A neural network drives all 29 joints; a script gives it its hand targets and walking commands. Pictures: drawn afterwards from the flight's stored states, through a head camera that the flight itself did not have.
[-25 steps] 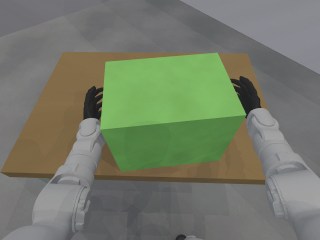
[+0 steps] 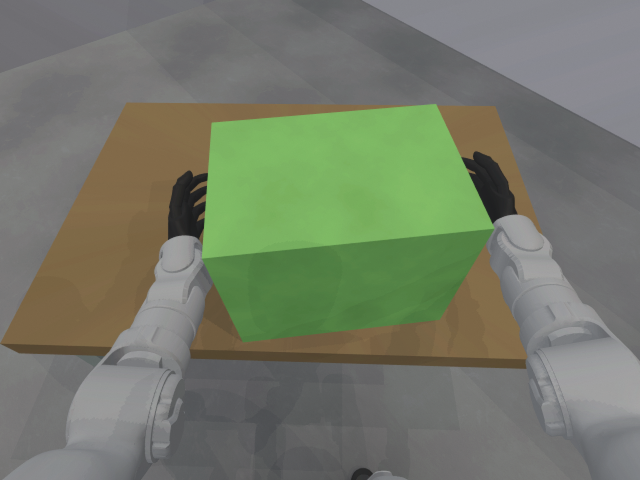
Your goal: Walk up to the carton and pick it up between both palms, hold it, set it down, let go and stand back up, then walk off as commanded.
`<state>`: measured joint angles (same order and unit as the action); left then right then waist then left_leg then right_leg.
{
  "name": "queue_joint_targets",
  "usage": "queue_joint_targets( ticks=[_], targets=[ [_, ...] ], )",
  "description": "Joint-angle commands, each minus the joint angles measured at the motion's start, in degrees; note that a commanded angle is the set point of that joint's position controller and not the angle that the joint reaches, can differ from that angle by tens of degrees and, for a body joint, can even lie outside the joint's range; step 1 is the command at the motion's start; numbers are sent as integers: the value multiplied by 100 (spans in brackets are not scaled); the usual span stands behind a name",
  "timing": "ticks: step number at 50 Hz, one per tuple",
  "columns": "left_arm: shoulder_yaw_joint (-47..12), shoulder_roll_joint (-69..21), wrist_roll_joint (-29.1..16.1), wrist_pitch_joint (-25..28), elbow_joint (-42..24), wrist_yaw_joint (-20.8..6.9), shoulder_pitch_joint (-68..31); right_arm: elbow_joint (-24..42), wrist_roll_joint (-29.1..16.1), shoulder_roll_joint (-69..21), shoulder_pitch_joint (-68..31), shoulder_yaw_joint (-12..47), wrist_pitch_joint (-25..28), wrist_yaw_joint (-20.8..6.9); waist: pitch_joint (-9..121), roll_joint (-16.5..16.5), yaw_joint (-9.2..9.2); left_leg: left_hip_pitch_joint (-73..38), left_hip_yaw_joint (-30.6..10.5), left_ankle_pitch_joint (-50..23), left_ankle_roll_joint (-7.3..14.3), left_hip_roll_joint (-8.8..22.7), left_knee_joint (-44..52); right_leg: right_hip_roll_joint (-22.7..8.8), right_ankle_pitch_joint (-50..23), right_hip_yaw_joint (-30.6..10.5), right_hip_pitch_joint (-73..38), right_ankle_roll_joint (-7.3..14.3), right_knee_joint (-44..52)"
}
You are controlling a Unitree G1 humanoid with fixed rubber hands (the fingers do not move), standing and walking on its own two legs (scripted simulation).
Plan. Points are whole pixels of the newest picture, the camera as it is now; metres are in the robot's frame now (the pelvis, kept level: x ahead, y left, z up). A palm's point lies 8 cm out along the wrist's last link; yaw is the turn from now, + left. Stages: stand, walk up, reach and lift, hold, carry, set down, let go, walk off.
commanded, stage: reach and lift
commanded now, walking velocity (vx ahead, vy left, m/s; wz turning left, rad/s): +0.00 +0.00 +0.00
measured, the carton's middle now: (334, 229) +0.44 +0.00 +0.01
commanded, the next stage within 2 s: none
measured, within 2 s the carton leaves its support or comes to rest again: leaves its support in 0.46 s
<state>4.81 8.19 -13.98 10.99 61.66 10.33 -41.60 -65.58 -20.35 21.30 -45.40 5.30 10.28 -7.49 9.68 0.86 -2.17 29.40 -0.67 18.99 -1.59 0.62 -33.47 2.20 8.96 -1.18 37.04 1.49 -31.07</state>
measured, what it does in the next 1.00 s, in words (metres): stands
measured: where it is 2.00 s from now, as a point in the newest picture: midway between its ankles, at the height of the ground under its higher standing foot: outside the picture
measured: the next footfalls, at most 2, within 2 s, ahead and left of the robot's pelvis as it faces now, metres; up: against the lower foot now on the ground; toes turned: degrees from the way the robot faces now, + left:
none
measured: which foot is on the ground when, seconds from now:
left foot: down 0.00-1.00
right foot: down 0.00-1.00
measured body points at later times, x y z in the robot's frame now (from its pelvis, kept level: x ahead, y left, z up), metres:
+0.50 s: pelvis +0.00 +0.00 +0.00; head +0.03 -0.01 +0.45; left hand +0.39 +0.20 +0.06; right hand +0.43 -0.21 +0.08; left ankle -0.04 +0.13 -0.73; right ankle +0.05 -0.10 -0.73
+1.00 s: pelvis -0.02 -0.01 +0.00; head -0.01 -0.02 +0.45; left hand +0.39 +0.19 +0.09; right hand +0.41 -0.22 +0.11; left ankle -0.04 +0.13 -0.73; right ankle +0.05 -0.10 -0.73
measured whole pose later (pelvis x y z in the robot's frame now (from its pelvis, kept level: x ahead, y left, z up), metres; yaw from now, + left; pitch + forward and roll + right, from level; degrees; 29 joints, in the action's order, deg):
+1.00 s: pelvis -0.02 -0.01 +0.00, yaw +0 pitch +14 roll +1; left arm 4.9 7.4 -10.9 5.8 55.2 11.8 -38.3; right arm -58.0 -12.0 20.0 -43.2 1.4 1.9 -4.3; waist 14.5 0.8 -2.2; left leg 29.3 -0.7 17.7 -1.6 0.6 -33.5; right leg 2.2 7.6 -1.2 36.9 1.6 -31.0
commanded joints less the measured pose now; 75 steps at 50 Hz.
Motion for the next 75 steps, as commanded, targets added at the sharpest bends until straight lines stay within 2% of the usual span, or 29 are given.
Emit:
queue_joint_targets(
  ticks=[1, 3, 4, 5, 7, 9, 12, 13, 15, 20, 23, 24, 25, 29, 32, 33, 34, 38, 40, 42, 46, 51, 57, 63, 65, 70, 72, 73, 75],
  targets=[
    [-326, -670, 317, 426, -804, -131, -2431, 1297, 242, -134, -2951, -58, 286, -21, 3595, -287, -882, 651, 357, -2255, -338, 62, 410, 88, -1685, 27, -2864, 107, 67],
    [-422, -1018, 335, 516, -1081, -110, -2411, 1304, 334, -332, -2911, -151, 384, -82, 3764, -188, -869, 472, 328, -2588, -395, 91, 353, 117, -1804, 79, -2613, 139, -52],
    [-348, -895, 335, 523, -1004, -163, -2629, 1080, 482, -310, -2848, -321, 382, -78, 3677, -371, -635, 714, 331, -2467, -348, 70, 349, 72, -2045, 69, -3079, 78, -13],
    [-107, -888, 545, 507, -739, -261, -2461, 986, 432, -605, -2970, -125, 311, -140, 3078, -454, -938, 1074, 385, -2034, -225, 20, 467, -64, -1607, -100, -3281, 54, 101],
    [-217, -845, 680, 544, -1158, -152, -2553, 691, 561, -168, -2832, -483, 360, -103, 3371, -24, -685, 446, 268, -2387, -378, 97, 616, 64, -1747, 56, -2973, 136, 139],
    [-166, -1245, 645, 549, -842, -232, -2678, 938, 531, -694, -3118, -232, 414, -162, 3486, -226, -880, 570, 313, -2435, -352, 45, 530, 28, -1737, 61, -3150, 113, 168],
    [-852, -2490, 725, 715, -1261, -533, -3222, 1197, 793, -2019, -3330, 146, 540, -385, 3773, -112, -648, 302, 254, -2665, -395, -20, 605, 0, -2057, 147, -3265, 78, 221],
    [-713, -2686, 897, 651, -984, -661, -2779, 1256, 781, -2496, -3101, 386, 513, -444, 3296, -353, -899, 478, 284, -2557, -273, -39, 693, -19, -2078, 24, -3558, 62, 219],
    [-1149, -3618, 1109, 754, -1676, -773, -3432, 1373, 1149, -3307, -3461, 228, 748, -618, 3975, 41, -556, -27, 205, -2962, -413, -72, 726, 29, -2425, 177, -3423, 84, 343],
    [-1474, -3978, 957, 863, -1950, -845, -3255, 2116, 1180, -3604, -3208, 466, 835, -594, 4230, -198, -431, -162, 93, -3688, -372, -120, 733, 98, -3580, 159, -4139, -15, 272],
    [-1159, -3740, 1091, 771, -1998, -938, -3295, 2006, 1178, -3734, -2923, 561, 636, -622, 3706, -482, -624, 463, 152, -2862, -198, -193, 951, -26, -3387, -52, -4692, -129, 207],
    [-1417, -3813, 892, 808, -2288, -919, -3805, 2192, 1193, -3756, -3244, 480, 617, -663, 4118, -278, -445, 446, 61, -2706, -226, -150, 1023, -74, -3079, -13, -4660, -71, 249],
    [-1332, -3821, 940, 789, -2360, -919, -3724, 2148, 1097, -3870, -3159, 654, 580, -663, 3851, -234, -651, 525, 155, -2681, -222, -168, 942, -20, -2937, -33, -4708, -64, 262],
    [-1290, -3676, 873, 607, -2056, -946, -3786, 2197, 1258, -3708, -3232, 377, 423, -645, 3397, -495, -466, 547, 119, -1981, -140, -162, 1167, -55, -2104, -14, -4451, -53, 483],
    [-1334, -3685, 735, 452, -2204, -908, -3955, 2411, 1087, -3977, -3667, 610, 277, -721, 3575, -419, -725, 743, 199, -1761, -83, -186, 1141, -113, -1888, -99, -4556, -63, 421],
    [-1331, -3576, 726, 397, -2289, -941, -4224, 2137, 1166, -4015, -3453, 415, 188, -700, 3332, -505, -481, 910, 214, -1314, -34, -199, 1261, -173, -1694, -124, -4643, -112, 459],
    [-1207, -3605, 676, 335, -2122, -943, -4047, 2729, 1189, -4129, -3920, 540, 191, -719, 3607, -807, -753, 919, 209, -1473, 25, -177, 1239, -129, -1748, -126, -4725, -105, 377],
    [-1306, -3527, 490, 164, -2311, -931, -3949, 2929, 968, -4220, -3920, 811, -45, -773, 3787, -744, -759, 982, 223, -1445, 56, -239, 1257, -116, -1897, -192, -4820, -150, 367],
    [-1423, -3573, 485, 61, -2548, -943, -4128, 2674, 1081, -4120, -3681, 579, -244, -721, 3439, -722, -520, 898, 198, -1170, 47, -252, 1379, -177, -1652, -234, -4841, -143, 449],
    [-1355, -3537, 415, 31, -2561, -932, -4243, 3294, 967, -4435, -4107, 860, -220, -759, 3986, -975, -824, 1190, 251, -1094, 115, -286, 1289, -249, -1729, -346, -5096, -240, 324],
    [-1595, -3592, 323, -155, -2715, -898, -4351, 2971, 972, -4231, -3733, 598, -458, -697, 3642, -947, -323, 1076, 103, -775, 124, -284, 1356, -220, -1397, -283, -5045, -204, 469],
    [-1367, -3422, 396, -451, -2980, -896, -4195, 3287, 705, -4302, -3979, 876, -721, -649, 3573, -847, -599, 938, 75, -1265, 114, -347, 1386, -185, -1962, -298, -5358, -233, 416],
    [-1825, -3664, 217, -951, -3766, -900, -3873, 3867, 472, -4556, -3562, 1102, -1145, -495, 3651, -749, -229, 538, -60, -1809, 57, -369, 1351, -81, -2800, -284, -5642, -235, 425],
    [-1704, -3537, 170, -1325, -3750, -923, -4268, 3604, 511, -4481, -3869, 742, -1503, -470, 3062, -692, -27, 539, -109, -1151, 52, -363, 1478, -162, -1937, -266, -5176, -212, 614],
    [-1780, -3635, 216, -1500, -4128, -932, -3755, 4335, 284, -4743, -3851, 1124, -1592, -404, 3617, -670, -121, 461, -69, -1848, 47, -448, 1352, -160, -2986, -376, -5737, -229, 554],
    [-1691, -3568, 155, -1916, -4259, -1061, -4043, 4319, 378, -4627, -3956, 881, -1970, -283, 3043, -791, 188, 337, -218, -1279, 122, -371, 1505, -191, -2239, -399, -5493, -183, 760],
    [-1767, -3608, 225, -2030, -4534, -1051, -4450, 3974, 420, -4553, -3968, 613, -2085, -289, 3060, -273, 306, 275, -229, -922, -4, -402, 1585, -180, -1592, -349, -5233, -89, 808],
    [-1772, -3655, 261, -2141, -4636, -1001, -4374, 4113, 326, -4525, -4062, 692, -2100, -327, 3231, -175, 184, 255, -346, -1289, -6, -359, 1516, -136, -1928, -346, -5356, -32, 747],
    [-1989, -3815, 153, -2327, -4810, -1049, -4073, 4412, 300, -4567, -3961, 797, -2214, -248, 3098, -347, 416, 148, -382, -1510, -12, -400, 1483, -129, -2295, -300, -5436, -81, 806]
  ],
)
